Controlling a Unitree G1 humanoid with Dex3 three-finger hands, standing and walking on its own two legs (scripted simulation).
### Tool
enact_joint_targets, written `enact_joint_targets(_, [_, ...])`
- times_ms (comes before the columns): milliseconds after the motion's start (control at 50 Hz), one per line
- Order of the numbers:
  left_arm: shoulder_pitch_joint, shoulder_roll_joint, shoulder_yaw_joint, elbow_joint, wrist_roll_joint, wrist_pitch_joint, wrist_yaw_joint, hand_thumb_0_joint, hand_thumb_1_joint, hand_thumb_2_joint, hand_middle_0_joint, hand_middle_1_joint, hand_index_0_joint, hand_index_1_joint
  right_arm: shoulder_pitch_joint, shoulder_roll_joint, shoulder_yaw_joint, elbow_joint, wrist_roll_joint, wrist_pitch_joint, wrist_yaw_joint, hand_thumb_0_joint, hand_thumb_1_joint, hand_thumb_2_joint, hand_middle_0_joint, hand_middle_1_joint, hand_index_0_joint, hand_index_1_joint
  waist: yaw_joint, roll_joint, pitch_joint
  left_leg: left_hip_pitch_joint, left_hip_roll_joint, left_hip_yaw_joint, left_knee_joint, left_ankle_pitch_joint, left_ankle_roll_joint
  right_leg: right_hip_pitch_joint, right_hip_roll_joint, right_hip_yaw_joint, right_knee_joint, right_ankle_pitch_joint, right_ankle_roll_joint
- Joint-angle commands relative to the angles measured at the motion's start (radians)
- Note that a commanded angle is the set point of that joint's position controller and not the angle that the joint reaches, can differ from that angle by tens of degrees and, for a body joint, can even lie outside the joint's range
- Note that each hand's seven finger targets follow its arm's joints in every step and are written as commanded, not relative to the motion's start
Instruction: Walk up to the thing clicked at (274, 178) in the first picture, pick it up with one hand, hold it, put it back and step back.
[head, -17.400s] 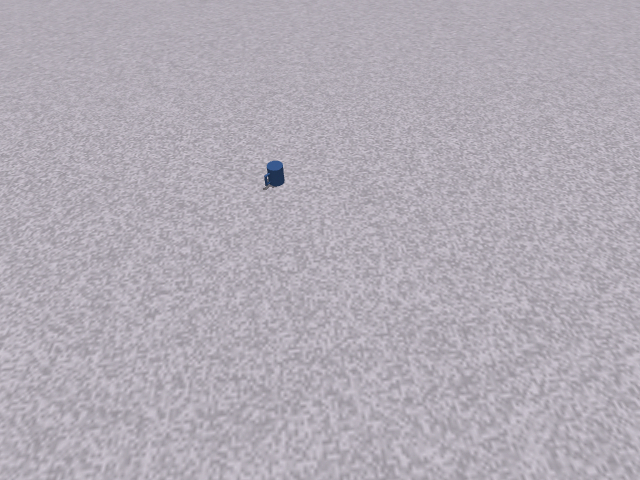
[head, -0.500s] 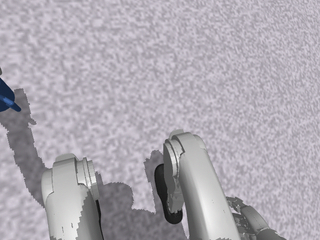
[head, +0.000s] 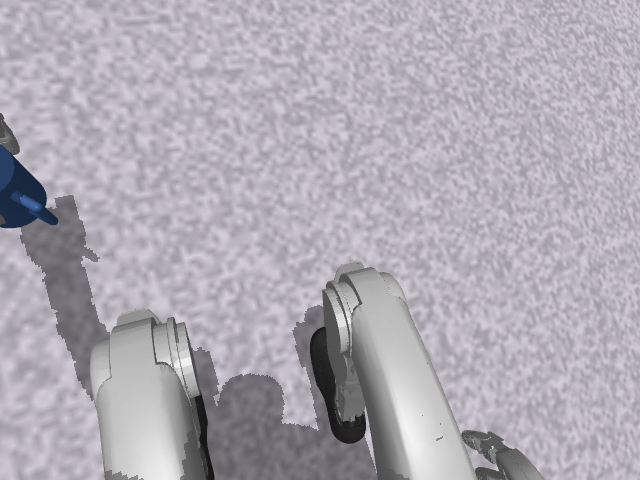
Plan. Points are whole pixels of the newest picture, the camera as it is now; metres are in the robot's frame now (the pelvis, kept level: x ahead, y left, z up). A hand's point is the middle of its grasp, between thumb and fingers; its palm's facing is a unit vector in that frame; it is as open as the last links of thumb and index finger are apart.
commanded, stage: lift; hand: left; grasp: from above
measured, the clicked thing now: (7, 193) +0.48 +0.31 -0.20
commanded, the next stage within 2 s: hold in 1.52 s
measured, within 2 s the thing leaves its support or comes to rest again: neither
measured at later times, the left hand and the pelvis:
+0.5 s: hand out of the picture +0.41 +0.32 -0.02, palm faces -0.48 -0.13 -0.87, open 10.4 cm; pelvis +0.01 +0.00 +0.10, yaw +4 degrees
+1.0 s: hand out of the picture +0.34 +0.28 +0.18, palm faces -0.48 -0.14 -0.86, open 10.4 cm; pelvis +0.03 -0.01 +0.27, yaw +7 degrees
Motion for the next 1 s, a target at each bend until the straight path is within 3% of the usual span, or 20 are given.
enact_joint_targets(0, [-0.368, 0.342, 0.067, -0.321, -0.041, 0.018, 0.034, 0.000, 0.650, 1.010, -0.982, -0.976, -1.010, -0.947, 0.202, -0.271, -0.119, -0.018, 0.012, 0.009, -0.025, 0.000, -0.919, -0.905, 0.199, 0.300, 0.199, 0.300, 0.045, 0.457, -0.861, 0.758, -0.002, 0.082, -0.308, 0.257, -0.001, 0.325, 0.013, -0.081, -0.213, 0.227, -0.105])
enact_joint_targets(160, [-0.277, 0.289, 0.069, -0.465, -0.081, 0.029, 0.001, 0.000, 0.623, 1.070, -0.964, -0.989, -0.982, -0.970, 0.183, -0.248, -0.156, -0.033, 0.038, 0.027, -0.041, 0.000, -0.916, -0.905, 0.200, 0.300, 0.199, 0.300, 0.076, 0.430, -0.864, 0.840, -0.002, 0.058, -0.419, 0.207, -0.001, 0.341, 0.003, -0.061, -0.282, 0.186, -0.101])
enact_joint_targets(320, [-0.170, 0.201, 0.031, -0.601, -0.140, 0.054, -0.025, 0.000, 0.575, 1.098, -0.911, -1.032, -0.931, -1.011, 0.154, -0.219, -0.172, -0.040, 0.060, 0.026, -0.060, 0.000, -0.912, -0.904, 0.200, 0.300, 0.199, 0.300, 0.100, 0.395, -0.895, 0.956, 0.013, 0.049, -0.543, 0.215, 0.006, 0.462, 0.008, -0.051, -0.379, 0.208, -0.086])
enact_joint_targets(380, [-0.112, 0.150, 0.008, -0.629, -0.166, 0.067, -0.035, 0.000, 0.557, 1.078, -0.883, -1.041, -0.909, -1.013, 0.137, -0.202, -0.172, -0.039, 0.066, 0.025, -0.070, 0.000, -0.909, -0.903, 0.200, 0.300, 0.200, 0.300, 0.102, 0.350, -0.838, 0.969, 0.016, 0.055, -0.595, 0.189, 0.009, 0.521, 0.011, -0.046, -0.439, 0.202, -0.082])
enact_joint_targets(420, [-0.076, 0.176, 0.030, -0.650, -0.173, 0.076, -0.033, 0.000, 0.554, 1.068, -0.877, -1.029, -0.902, -1.002, 0.125, -0.202, -0.179, -0.040, 0.070, 0.025, -0.081, 0.000, -0.906, -0.901, 0.200, 0.300, 0.200, 0.300, 0.119, 0.351, -0.852, 1.024, 0.018, 0.056, -0.629, 0.200, 0.008, 0.557, 0.007, -0.041, -0.471, 0.206, -0.080])
enact_joint_targets(460, [-0.034, 0.115, -0.002, -0.674, -0.184, 0.087, -0.039, 0.000, 0.565, 1.072, -0.876, -1.044, -0.904, -1.013, 0.115, -0.193, -0.178, -0.040, 0.074, 0.023, -0.086, 0.000, -0.906, -0.901, 0.200, 0.300, 0.200, 0.300, 0.123, 0.339, -0.852, 1.084, 0.022, 0.047, -0.669, 0.229, 0.004, 0.590, 0.007, -0.040, -0.503, 0.220, -0.078])
enact_joint_targets(520, [0.006, 0.116, 0.002, -0.735, -0.190, 0.098, -0.039, 0.000, 0.552, 1.060, -0.856, -1.059, -0.889, -1.024, 0.107, -0.177, -0.180, -0.034, 0.078, 0.023, -0.098, 0.000, -0.906, -0.901, 0.200, 0.300, 0.200, 0.300, 0.139, 0.306, -0.869, 1.135, 0.018, 0.076, -0.693, 0.301, 0.009, 0.689, 0.009, -0.029, -0.572, 0.265, -0.077])
enact_joint_targets(580, [0.132, 0.080, -0.004, -0.698, -0.194, 0.116, -0.039, 0.000, 0.543, 1.069, -0.841, -1.081, -0.876, -1.043, 0.087, -0.162, -0.176, -0.033, 0.082, 0.022, -0.105, 0.000, -0.905, -0.900, 0.200, 0.300, 0.200, 0.300, 0.153, 0.254, -0.800, 1.151, 0.016, 0.090, -0.750, 0.303, 0.014, 0.773, 0.011, -0.021, -0.647, 0.269, -0.073])
enact_joint_targets(640, [0.138, 0.057, -0.010, -0.759, -0.204, 0.123, -0.035, 0.000, 0.542, 1.061, -0.837, -1.066, -0.872, -1.028, 0.064, -0.155, -0.184, -0.034, 0.092, 0.020, -0.118, 0.000, -0.901, -0.898, 0.200, 0.300, 0.200, 0.300, 0.161, 0.256, -0.771, 1.202, 0.023, 0.081, -0.853, 0.209, 0.009, 0.849, 0.012, -0.018, -0.715, 0.223, -0.070])
enact_joint_targets(700, [0.184, 0.006, -0.034, -0.771, -0.203, 0.135, -0.029, 0.000, 0.561, 1.084, -0.860, -1.048, -0.889, -1.017, 0.047, -0.146, -0.185, -0.029, 0.099, 0.014, -0.129, 0.000, -0.897, -0.896, 0.200, 0.300, 0.200, 0.300, 0.168, 0.236, -0.725, 1.273, 0.030, 0.069, -0.934, 0.193, 0.003, 0.914, 0.015, -0.016, -0.777, 0.215, -0.069])
enact_joint_targets(720, [0.168, 0.024, -0.024, -0.827, -0.208, 0.137, -0.023, 0.000, 0.561, 1.079, -0.852, -1.064, -0.884, -1.030, 0.038, -0.144, -0.187, -0.036, 0.105, 0.012, -0.135, 0.000, -0.898, -0.896, 0.200, 0.300, 0.200, 0.300, 0.180, 0.237, -0.760, 1.313, 0.029, 0.077, -0.959, 0.193, 0.002, 0.962, 0.017, -0.012, -0.808, 0.218, -0.071])
enact_joint_targets(740, [0.223, 0.006, -0.026, -0.778, -0.211, 0.145, -0.022, 0.000, 0.562, 1.107, -0.863, -1.056, -0.888, -1.028, 0.040, -0.142, -0.184, -0.024, 0.105, 0.011, -0.140, 0.000, -0.895, -0.896, 0.200, 0.300, 0.200, 0.300, 0.175, 0.221, -0.698, 1.311, 0.029, 0.075, -0.987, 0.183, 0.001, 0.975, 0.015, -0.008, -0.833, 0.212, -0.067])
enact_joint_targets(760, [0.191, -0.025, -0.057, -0.809, -0.214, 0.143, -0.021, 0.000, 0.572, 1.089, -0.864, -1.059, -0.895, -1.026, 0.034, -0.134, -0.180, -0.023, 0.107, 0.006, -0.145, 0.000, -0.895, -0.896, 0.200, 0.300, 0.200, 0.300, 0.168, 0.222, -0.672, 1.322, 0.029, 0.078, -1.017, 0.166, -0.002, 1.003, 0.018, -0.008, -0.860, 0.206, -0.069])
enact_joint_targets(780, [0.198, -0.006, -0.042, -0.806, -0.211, 0.144, -0.016, 0.000, 0.568, 1.095, -0.862, -1.064, -0.892, -1.033, 0.030, -0.134, -0.182, -0.013, 0.110, 0.001, -0.152, 0.000, -0.897, -0.896, 0.200, 0.300, 0.200, 0.300, 0.178, 0.206, -0.662, 1.349, 0.029, 0.082, -1.039, 0.163, -0.001, 1.039, 0.020, -0.002, -0.892, 0.205, -0.069])
enact_joint_targets(800, [0.243, -0.045, -0.065, -0.729, -0.198, 0.149, -0.016, 0.000, 0.557, 1.091, -0.862, -1.042, -0.887, -1.016, 0.038, -0.126, -0.176, -0.001, 0.111, -0.003, -0.157, 0.000, -0.896, -0.896, 0.200, 0.300, 0.200, 0.300, 0.163, 0.173, -0.598, 1.339, 0.027, 0.082, -1.058, 0.152, -0.001, 1.048, 0.022, 0.000, -0.921, 0.194, -0.068])
enact_joint_targets(820, [0.187, -0.018, -0.053, -0.789, -0.204, 0.140, -0.008, 0.000, 0.547, 1.081, -0.853, -1.046, -0.881, -1.017, 0.031, -0.123, -0.179, -0.001, 0.115, -0.010, -0.162, 0.000, -0.897, -0.897, 0.200, 0.300, 0.200, 0.300, 0.177, 0.176, -0.615, 1.357, 0.023, 0.092, -1.076, 0.152, 0.001, 1.100, 0.021, 0.011, -0.956, 0.192, -0.069])
enact_joint_targets(840, [0.260, -0.046, -0.060, -0.703, -0.198, 0.145, -0.003, 0.000, 0.558, 1.066, -0.864, -1.027, -0.890, -1.000, 0.036, -0.121, -0.173, 0.009, 0.113, -0.015, -0.165, 0.000, -0.897, -0.897, 0.200, 0.300, 0.200, 0.300, 0.172, 0.148, -0.562, 1.362, 0.024, 0.086, -1.102, 0.146, 0.000, 1.113, 0.022, 0.010, -0.977, 0.188, -0.067])
enact_joint_targets(880, [0.227, -0.094, -0.100, -0.702, -0.200, 0.140, 0.006, 0.000, 0.562, 1.081, -0.870, -1.026, -0.895, -1.000, 0.039, -0.116, -0.172, 0.019, 0.116, -0.029, -0.170, 0.000, -0.895, -0.896, 0.200, 0.300, 0.200, 0.300, 0.167, 0.141, -0.534, 1.398, 0.024, 0.090, -1.145, 0.141, -0.001, 1.156, 0.022, 0.019, -1.031, 0.184, -0.068])
enact_joint_targets(940, [0.239, -0.102, -0.107, -0.652, -0.196, 0.132, 0.020, 0.000, 0.544, 1.042, -0.855, -1.011, -0.882, -0.983, 0.042, -0.117, -0.175, 0.037, 0.117, -0.051, -0.176, 0.000, -0.897, -0.897, 0.200, 0.300, 0.200, 0.300, 0.178, 0.121, -0.489, 1.442, 0.022, 0.098, -1.198, 0.164, -0.002, 1.223, 0.022, 0.028, -1.100, 0.199, -0.067])
enact_joint_targets(980, [0.239, -0.146, -0.139, -0.642, -0.190, 0.132, 0.031, 0.000, 0.547, 1.059, -0.844, -1.043, -0.876, -1.010, 0.049, -0.109, -0.175, 0.042, 0.117, -0.064, -0.176, 0.000, -0.896, -0.897, 0.200, 0.300, 0.200, 0.300, 0.179, 0.126, -0.489, 1.494, 0.016, 0.109, -1.233, 0.193, -0.004, 1.276, 0.021, 0.035, -1.145, 0.220, -0.069])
